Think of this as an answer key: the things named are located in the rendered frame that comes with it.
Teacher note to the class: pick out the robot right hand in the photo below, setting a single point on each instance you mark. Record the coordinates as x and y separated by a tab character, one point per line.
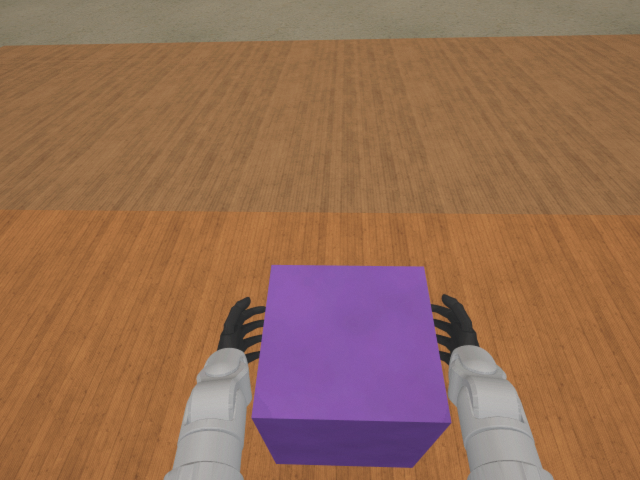
459	329

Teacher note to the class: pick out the left robot forearm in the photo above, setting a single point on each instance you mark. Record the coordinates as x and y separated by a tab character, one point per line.
212	433

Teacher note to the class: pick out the robot left hand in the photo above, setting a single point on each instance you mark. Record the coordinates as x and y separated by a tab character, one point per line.
234	330

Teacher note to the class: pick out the right robot forearm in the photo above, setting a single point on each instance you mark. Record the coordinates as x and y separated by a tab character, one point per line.
495	431

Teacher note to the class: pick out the carton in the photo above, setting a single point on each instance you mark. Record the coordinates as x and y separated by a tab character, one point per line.
349	371

